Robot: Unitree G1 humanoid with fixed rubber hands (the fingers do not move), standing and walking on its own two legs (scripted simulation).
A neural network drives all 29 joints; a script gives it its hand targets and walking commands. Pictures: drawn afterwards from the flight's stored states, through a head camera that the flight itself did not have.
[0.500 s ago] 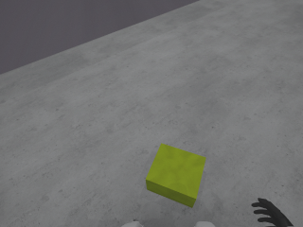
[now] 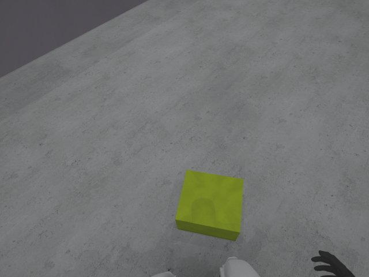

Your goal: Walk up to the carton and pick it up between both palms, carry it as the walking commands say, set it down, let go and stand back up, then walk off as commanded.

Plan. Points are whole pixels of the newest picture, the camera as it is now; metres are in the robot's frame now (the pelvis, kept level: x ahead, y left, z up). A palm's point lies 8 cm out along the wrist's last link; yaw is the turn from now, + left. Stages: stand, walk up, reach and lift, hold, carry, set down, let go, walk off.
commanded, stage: walk up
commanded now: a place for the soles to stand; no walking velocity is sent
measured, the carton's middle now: (210, 204) +0.50 -0.12 -0.66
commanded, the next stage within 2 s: none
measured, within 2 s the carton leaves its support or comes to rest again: neither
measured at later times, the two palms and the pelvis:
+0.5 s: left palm out of the picture +0.13 +0.42 -0.07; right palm (314, 269) +0.13 -0.25 -0.08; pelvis +0.05 +0.08 +0.00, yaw -2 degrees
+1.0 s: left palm (9, 272) +0.19 +0.40 -0.09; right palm (309, 248) +0.17 -0.26 -0.09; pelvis +0.07 +0.07 -0.01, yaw -7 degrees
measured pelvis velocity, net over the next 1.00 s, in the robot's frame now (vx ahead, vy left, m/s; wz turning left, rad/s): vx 0.07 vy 0.07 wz -0.11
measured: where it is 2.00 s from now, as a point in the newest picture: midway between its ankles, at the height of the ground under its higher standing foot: outside the picture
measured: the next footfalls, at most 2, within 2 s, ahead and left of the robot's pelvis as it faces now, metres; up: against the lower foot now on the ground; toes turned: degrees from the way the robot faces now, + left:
left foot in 0.22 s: +0.07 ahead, +0.17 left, +0.00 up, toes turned +3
right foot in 0.62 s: +0.17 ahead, -0.08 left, +0.00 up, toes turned -1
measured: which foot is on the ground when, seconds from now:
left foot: up 0.00-0.20, down 0.22-0.64, up 0.66-0.90, down 0.92-1.00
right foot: down 0.00-0.22, up 0.24-0.60, down 0.62-0.94, up 0.96-1.00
